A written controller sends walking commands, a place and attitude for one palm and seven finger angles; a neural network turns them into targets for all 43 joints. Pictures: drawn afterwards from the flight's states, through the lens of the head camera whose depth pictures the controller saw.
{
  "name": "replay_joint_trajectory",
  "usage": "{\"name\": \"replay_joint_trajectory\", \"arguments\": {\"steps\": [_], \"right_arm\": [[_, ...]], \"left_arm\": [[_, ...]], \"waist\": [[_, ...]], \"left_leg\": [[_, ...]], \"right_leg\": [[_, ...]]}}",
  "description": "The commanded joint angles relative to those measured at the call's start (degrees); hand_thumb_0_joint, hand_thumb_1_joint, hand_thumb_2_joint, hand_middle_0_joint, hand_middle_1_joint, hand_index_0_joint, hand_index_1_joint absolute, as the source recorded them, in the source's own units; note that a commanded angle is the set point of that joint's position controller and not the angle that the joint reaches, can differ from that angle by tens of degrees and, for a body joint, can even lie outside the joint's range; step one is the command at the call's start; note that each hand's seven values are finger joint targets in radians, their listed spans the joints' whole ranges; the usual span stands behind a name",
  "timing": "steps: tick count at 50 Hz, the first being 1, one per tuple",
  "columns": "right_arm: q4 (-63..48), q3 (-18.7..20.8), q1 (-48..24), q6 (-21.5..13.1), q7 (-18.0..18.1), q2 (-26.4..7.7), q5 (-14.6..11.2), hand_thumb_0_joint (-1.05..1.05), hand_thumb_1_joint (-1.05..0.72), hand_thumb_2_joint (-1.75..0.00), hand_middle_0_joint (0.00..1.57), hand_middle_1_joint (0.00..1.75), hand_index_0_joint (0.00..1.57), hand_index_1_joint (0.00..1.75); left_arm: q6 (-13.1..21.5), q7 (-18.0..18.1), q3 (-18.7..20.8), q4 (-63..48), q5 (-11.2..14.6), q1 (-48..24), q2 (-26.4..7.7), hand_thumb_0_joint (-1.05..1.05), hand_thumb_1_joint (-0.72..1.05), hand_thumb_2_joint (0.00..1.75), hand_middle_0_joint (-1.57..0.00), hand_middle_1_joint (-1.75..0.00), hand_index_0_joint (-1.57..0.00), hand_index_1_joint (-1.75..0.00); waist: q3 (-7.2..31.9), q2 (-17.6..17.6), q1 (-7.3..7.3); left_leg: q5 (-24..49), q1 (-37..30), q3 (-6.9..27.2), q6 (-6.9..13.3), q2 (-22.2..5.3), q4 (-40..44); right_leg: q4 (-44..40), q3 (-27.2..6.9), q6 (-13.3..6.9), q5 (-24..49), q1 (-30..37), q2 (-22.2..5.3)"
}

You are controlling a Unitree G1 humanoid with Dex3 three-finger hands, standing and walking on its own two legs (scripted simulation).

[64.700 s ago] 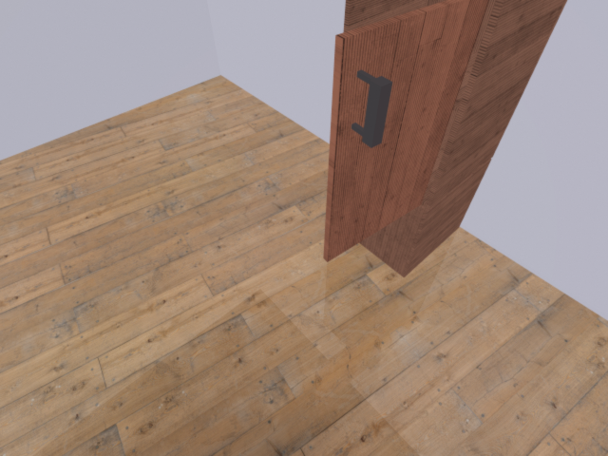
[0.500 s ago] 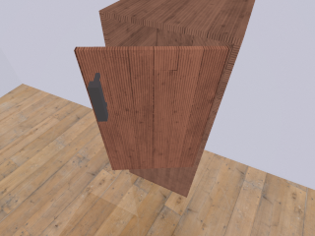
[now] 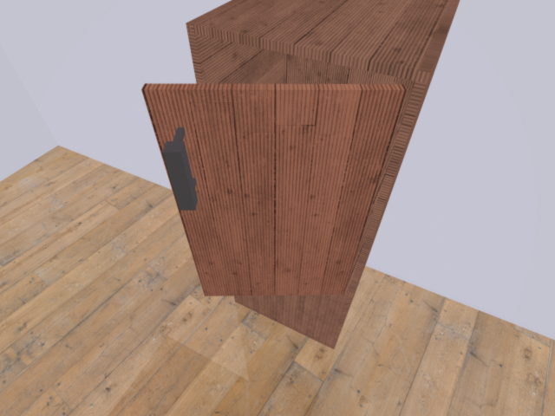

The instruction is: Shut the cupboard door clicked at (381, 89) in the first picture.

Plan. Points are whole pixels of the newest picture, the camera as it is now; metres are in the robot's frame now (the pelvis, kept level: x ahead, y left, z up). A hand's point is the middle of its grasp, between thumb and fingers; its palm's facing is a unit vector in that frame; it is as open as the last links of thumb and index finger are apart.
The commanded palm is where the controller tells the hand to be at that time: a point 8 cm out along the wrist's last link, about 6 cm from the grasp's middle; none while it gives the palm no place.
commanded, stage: look again from close up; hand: left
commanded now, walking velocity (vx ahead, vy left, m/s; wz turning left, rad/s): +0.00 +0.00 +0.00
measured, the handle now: (184, 168) +0.45 +0.18 +0.12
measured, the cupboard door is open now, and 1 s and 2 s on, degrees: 27 27 27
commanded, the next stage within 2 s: raise the hand and make a fist in 0.04 s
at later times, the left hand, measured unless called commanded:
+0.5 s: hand (197, 368) +0.19 +0.12 +0.00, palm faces -0.02 -1.00 +0.07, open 6.4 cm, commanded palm +0.12 +0.20 -0.03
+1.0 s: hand (175, 337) +0.22 +0.16 +0.02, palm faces +0.10 -0.99 -0.05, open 4.1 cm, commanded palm +0.18 +0.20 +0.04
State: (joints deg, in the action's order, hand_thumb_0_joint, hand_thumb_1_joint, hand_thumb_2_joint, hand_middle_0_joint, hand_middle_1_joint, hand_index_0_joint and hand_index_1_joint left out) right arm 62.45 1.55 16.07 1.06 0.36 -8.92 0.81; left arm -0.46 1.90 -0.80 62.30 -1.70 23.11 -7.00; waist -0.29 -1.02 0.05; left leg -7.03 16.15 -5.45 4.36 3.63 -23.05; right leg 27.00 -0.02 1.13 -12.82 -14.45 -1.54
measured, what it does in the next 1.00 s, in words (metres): lowers itself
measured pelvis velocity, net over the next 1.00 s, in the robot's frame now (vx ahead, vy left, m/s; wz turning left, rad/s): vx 0.05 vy -0.04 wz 0.04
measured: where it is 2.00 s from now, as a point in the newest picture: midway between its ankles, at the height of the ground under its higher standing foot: outside the picture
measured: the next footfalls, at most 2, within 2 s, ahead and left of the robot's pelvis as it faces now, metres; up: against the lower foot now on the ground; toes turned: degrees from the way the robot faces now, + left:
none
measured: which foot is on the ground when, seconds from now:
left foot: down 0.00-1.00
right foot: down 0.00-1.00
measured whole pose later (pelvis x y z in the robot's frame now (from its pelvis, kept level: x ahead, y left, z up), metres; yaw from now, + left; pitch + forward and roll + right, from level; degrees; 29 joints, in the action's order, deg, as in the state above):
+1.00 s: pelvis +0.05 -0.04 -0.05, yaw +2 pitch +8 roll -2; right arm 29.4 -2.4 17.2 -9.2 3.0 -9.9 -2.6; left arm 7.8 -10.4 8.5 -16.7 17.1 35.6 -14.9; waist 6.6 -2.5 -1.1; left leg -25.0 38.1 -0.2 2.6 1.5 -54.7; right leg 52.8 2.3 -1.9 -28.6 -32.7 2.9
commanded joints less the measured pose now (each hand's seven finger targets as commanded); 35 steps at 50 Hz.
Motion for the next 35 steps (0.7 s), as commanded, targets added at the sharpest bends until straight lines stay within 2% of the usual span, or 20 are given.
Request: {"name": "replay_joint_trajectory", "arguments": {"steps": [1,6,7,8,9,10,11,12,14,15,16,19,20,22,24,26,28,30,31,35], "right_arm": [[-1.3,1.1,2.4,-1.1,0.6,-5.0,-0.3,0.0,-0.9,-0.9,0.2,0.3,0.2,0.3],[-0.4,1.0,2.7,-1.3,0.7,-4.7,-0.3,0.0,-0.9,-0.9,0.2,0.3,0.2,0.3],[-5.9,0.6,-2.5,-0.9,0.2,-7.4,0.0,0.0,-0.9,-0.9,0.2,0.3,0.2,0.3],[-25.7,1.2,0.6,-10.5,6.2,-19.2,-1.2,0.0,-0.9,-0.9,0.2,0.3,0.2,0.3],[-23.8,-2.8,-2.5,-15.9,6.4,-11.6,-3.7,0.0,-0.9,-0.9,0.2,0.3,0.2,0.3],[-22.8,-2.3,-5.3,-18.2,6.4,-13.8,-3.0,0.0,-0.9,-0.9,0.2,0.3,0.2,0.3],[-18.4,-3.1,-6.1,-18.4,5.0,-9.8,-5.1,0.0,-0.9,-0.9,0.2,0.3,0.2,0.3],[-23.7,-1.9,-4.3,-19.0,4.4,-12.7,-5.8,0.0,-0.9,-0.9,0.2,0.3,0.2,0.3],[-26.8,-1.8,-7.1,-22.4,4.0,-12.6,-4.7,0.0,-0.9,-0.9,0.2,0.3,0.2,0.3],[-28.3,-0.9,-6.7,-23.4,3.3,-12.5,-4.1,0.0,-0.9,-0.9,0.2,0.3,0.2,0.3],[-28.8,-0.3,-6.3,-23.6,2.4,-12.2,-3.3,0.0,-0.9,-0.9,0.2,0.3,0.2,0.3],[-32.8,2.2,-7.6,-22.3,-0.2,-12.0,-1.8,0.0,-0.9,-0.9,0.2,0.3,0.2,0.3],[-33.7,3.3,-8.0,-20.7,-1.0,-12.7,-2.0,0.0,-0.9,-0.9,0.2,0.3,0.2,0.3],[-39.8,3.7,-11.7,-18.2,-1.3,-12.5,-2.3,0.0,-0.9,-0.9,0.2,0.3,0.2,0.3],[-45.4,3.1,-15.0,-16.2,-0.9,-12.7,-3.5,0.0,-0.9,-0.9,0.2,0.3,0.2,0.3],[-47.9,2.1,-14.8,-15.6,-0.4,-12.1,-3.5,0.0,-0.9,-0.9,0.2,0.3,0.2,0.3],[-47.3,1.8,-11.2,-16.0,-0.3,-10.9,-2.4,0.0,-0.9,-0.9,0.2,0.3,0.2,0.3],[-46.3,1.7,-7.6,-17.1,-0.2,-11.5,-1.8,0.0,-0.9,-0.9,0.2,0.3,0.2,0.3],[-44.9,1.7,-6.9,-17.4,0.1,-11.8,-1.9,0.0,-0.9,-0.9,0.2,0.3,0.2,0.3],[-41.7,0.4,-6.5,-20.0,0.8,-12.9,-2.6,0.0,-0.9,-0.9,0.2,0.3,0.2,0.3]], "left_arm": [[1.1,0.5,1.2,-1.4,0.3,3.8,-5.2,0.0,0.9,0.9,-0.2,-0.3,-0.2,-0.3],[1.2,0.6,1.2,-0.6,0.3,3.9,-4.7,0.0,0.9,0.9,-0.2,-0.3,-0.2,-0.3],[1.3,2.3,1.3,0.3,-0.9,6.3,-7.5,0.0,0.9,0.9,-0.2,-0.3,-0.2,-0.3],[15.2,1.1,13.4,-100.7,8.6,-47.4,-32.9,0.0,0.9,0.9,-0.2,-0.3,-0.2,-0.3],[11.6,2.6,0.3,-81.8,8.7,-13.7,-12.7,0.0,0.9,0.9,-0.22,-0.32,-0.22,-0.32],[8.9,5.9,1.7,-81.8,9.6,-13.7,-11.6,0.0,0.9,0.9,-0.24,-0.34,-0.24,-0.34],[0.5,6.2,-5.4,-55.2,8.9,5.0,2.0,0.0,0.9,0.9,-0.25,-0.36,-0.25,-0.36],[2.1,6.5,-7.3,-71.8,11.8,-2.0,0.9,0.0,0.9,0.9,-0.27,-0.38,-0.27,-0.38],[7.6,6.2,-6.6,-74.2,10.3,-3.3,-0.1,0.0,0.9,0.9,-0.31,-0.42,-0.31,-0.42],[9.6,5.5,-4.5,-71.2,9.7,0.4,-1.2,0.0,0.9,0.9,-0.33,-0.44,-0.33,-0.44],[12.4,4.1,-3.4,-66.0,10.1,3.0,-0.5,0.0,0.9,0.9,-0.35,-0.46,-0.35,-0.46],[23.9,-6.3,2.9,-55.9,14.8,21.9,-1.2,0.0,0.9,0.9,-0.4,-0.52,-0.4,-0.52],[27.0,-10.6,8.3,-52.9,16.2,24.8,-5.8,0.0,0.9,0.9,-0.42,-0.54,-0.42,-0.54],[28.7,-15.7,11.5,-57.1,16.6,24.3,-9.1,0.0,0.9,0.9,-0.46,-0.58,-0.46,-0.58],[25.1,-15.6,11.7,-66.3,16.0,19.7,-11.0,0.0,0.9,0.9,-0.49,-0.62,-0.49,-0.62],[23.5,-12.0,10.1,-77.7,15.4,15.3,-10.8,0.0,0.9,0.9,-0.53,-0.66,-0.53,-0.66],[26.2,-7.9,10.5,-88.9,14.8,10.0,-11.8,0.0,0.9,0.9,-0.57,-0.7,-0.57,-0.7],[32.1,-5.8,8.3,-103.7,14.5,-0.1,-13.4,0.0,0.9,0.9,-0.6,-0.74,-0.6,-0.74],[34.3,-5.7,6.4,-104.9,14.7,1.0,-12.1,0.0,0.9,0.9,-0.62,-0.76,-0.62,-0.76],[37.0,-10.7,-1.1,-99.6,15.8,0.4,-7.3,0.0,0.9,0.9,-0.69,-0.84,-0.69,-0.84]], "waist": [[-5.0,1.0,0.44],[-4.7,0.4,0.4],[-6.9,10.9,-2.03],[16.9,2.7,9.89],[26.4,-9.1,3.16],[20.6,-14.6,1.55],[6.5,-5.0,1.39],[-1.1,-8.0,2.16],[-5.7,-5.5,3.21],[-4.9,-1.6,2.97],[-5.9,6.8,2.53],[-1.4,22.8,-2.76],[0.8,21.7,-4.19],[3.7,17.0,-5.45],[2.2,3.0,-6.44],[3.4,-8.9,-5.56],[9.4,-12.0,-3.66],[15.1,-13.0,-0.09],[16.4,-13.3,0.14],[10.9,-7.1,5.1]], "left_leg": [[-18.6,-0.6,11.8,-3.6,-8.8,8.6],[-19.6,-0.4,12.5,-3.6,-9.3,9.5],[-16.5,6.2,4.5,-5.7,-6.8,-2.1],[0.9,-14.3,5.0,-1.3,-6.8,-1.5],[-12.0,-18.6,6.6,-2.7,-6.8,1.2],[-17.5,-11.1,7.3,-5.4,-5.5,0.7],[-26.6,-0.4,11.4,-5.7,-7.0,5.0],[-29.5,3.6,12.7,-5.3,-6.0,3.6],[-30.6,6.9,12.8,-5.1,-4.4,-0.8],[-28.1,8.2,12.3,-5.2,-3.0,-4.8],[-27.3,11.9,12.3,-5.6,-2.8,-8.3],[-19.0,22.0,7.4,-6.0,-1.5,-19.9],[-16.1,24.1,6.4,-6.7,-1.1,-23.4],[-17.5,27.4,4.5,-5.8,0.2,-25.6],[-27.3,26.5,4.1,-5.0,0.8,-22.0],[-34.1,24.0,7.9,-4.7,-0.9,-18.5],[-31.2,21.2,11.2,-4.0,-2.7,-20.2],[-26.5,18.5,12.6,-3.7,-3.7,-24.6],[-24.3,17.0,13.3,-3.8,-4.2,-25.6],[-21.5,17.5,15.2,-2.6,-4.5,-29.1]], "right_leg": [[-7.2,-5.3,-2.7,-11.6,-6.4,-3.7],[-6.9,-4.8,-2.5,-11.2,-5.7,-3.4],[-6.3,0.0,-2.4,-8.6,-0.8,-2.8],[4.4,-0.6,-2.8,2.4,-0.2,0.3],[4.2,3.9,-3.5,-6.2,-3.1,4.3],[7.1,4.8,-4.4,-7.6,-2.1,4.7],[7.4,6.8,-3.6,-10.0,-8.5,3.5],[6.2,5.1,-3.5,-12.2,-8.8,2.4],[4.8,3.8,-2.8,-17.2,-13.2,1.9],[4.5,3.4,-2.8,-19.2,-15.9,1.8],[6.2,4.3,-2.7,-22.0,-19.8,2.1],[10.1,2.5,-3.1,-27.5,-22.8,1.8],[11.4,-0.5,-3.2,-24.3,-20.7,0.8],[14.1,-3.3,-3.1,-21.2,-17.3,-0.5],[15.2,-1.9,-3.9,-33.7,-20.8,0.4],[21.2,1.4,-4.5,-27.2,-24.3,2.1],[23.7,1.7,-4.7,-20.2,-26.6,3.2],[26.4,1.4,-4.2,-16.5,-30.0,4.1],[26.7,1.1,-4.3,-15.9,-31.7,4.5],[25.4,1.8,-3.5,-14.7,-34.7,4.8]]}}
